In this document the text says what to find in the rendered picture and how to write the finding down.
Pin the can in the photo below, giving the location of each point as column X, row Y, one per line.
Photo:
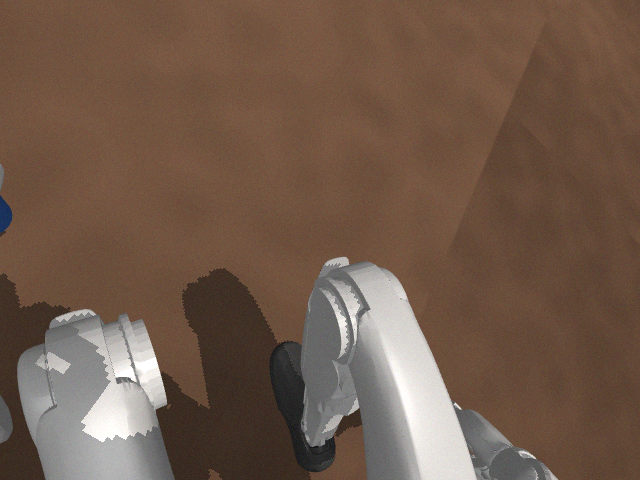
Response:
column 5, row 215

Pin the right robot arm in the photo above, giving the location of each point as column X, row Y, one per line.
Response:
column 518, row 464

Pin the right robot hand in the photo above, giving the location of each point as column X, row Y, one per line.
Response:
column 482, row 438

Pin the right robot foot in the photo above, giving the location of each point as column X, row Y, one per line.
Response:
column 288, row 386

